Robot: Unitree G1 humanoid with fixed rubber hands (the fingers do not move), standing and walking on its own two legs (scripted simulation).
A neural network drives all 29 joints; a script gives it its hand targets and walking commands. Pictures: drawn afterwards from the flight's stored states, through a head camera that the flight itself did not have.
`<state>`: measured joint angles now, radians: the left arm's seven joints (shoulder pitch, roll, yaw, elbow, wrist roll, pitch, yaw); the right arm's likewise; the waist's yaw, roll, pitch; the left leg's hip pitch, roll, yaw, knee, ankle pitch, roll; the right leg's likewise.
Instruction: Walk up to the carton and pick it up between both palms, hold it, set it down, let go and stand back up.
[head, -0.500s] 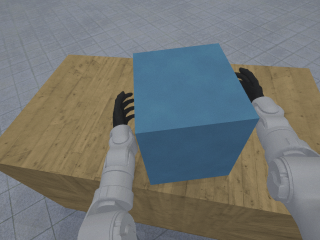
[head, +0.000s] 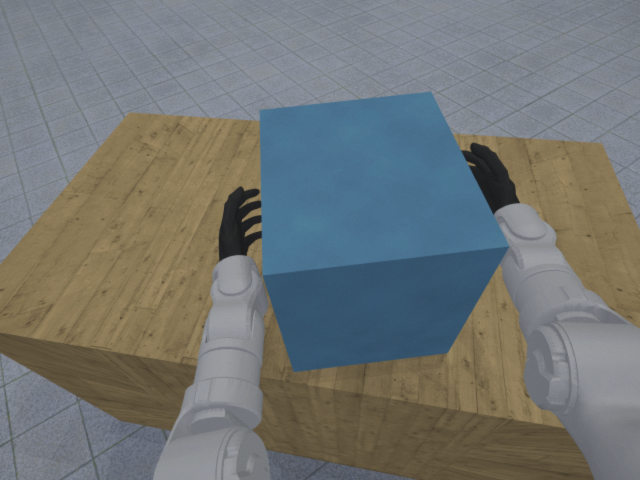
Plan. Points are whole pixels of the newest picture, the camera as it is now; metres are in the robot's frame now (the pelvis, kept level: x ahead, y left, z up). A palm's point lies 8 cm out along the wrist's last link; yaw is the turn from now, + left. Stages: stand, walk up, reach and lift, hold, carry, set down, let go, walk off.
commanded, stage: reach and lift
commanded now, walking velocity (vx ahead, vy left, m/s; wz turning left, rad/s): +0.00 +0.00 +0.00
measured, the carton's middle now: (359, 238) +0.46 +0.05 +0.03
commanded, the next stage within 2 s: none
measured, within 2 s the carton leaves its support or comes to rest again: leaves its support in 0.36 s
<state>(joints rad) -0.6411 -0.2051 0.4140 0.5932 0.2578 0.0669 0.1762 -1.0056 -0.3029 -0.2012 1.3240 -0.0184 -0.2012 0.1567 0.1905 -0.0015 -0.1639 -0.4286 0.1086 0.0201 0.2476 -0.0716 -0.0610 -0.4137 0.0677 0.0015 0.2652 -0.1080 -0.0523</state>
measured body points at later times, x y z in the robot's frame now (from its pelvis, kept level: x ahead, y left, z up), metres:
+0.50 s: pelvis -0.01 +0.02 +0.00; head +0.01 +0.02 +0.45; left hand +0.35 +0.23 +0.09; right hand +0.46 -0.09 +0.12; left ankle +0.01 +0.18 -0.75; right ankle -0.01 -0.08 -0.75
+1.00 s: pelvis -0.02 +0.01 +0.00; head -0.03 +0.02 +0.45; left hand +0.35 +0.22 +0.14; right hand +0.43 -0.11 +0.16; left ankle +0.01 +0.18 -0.75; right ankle -0.01 -0.08 -0.75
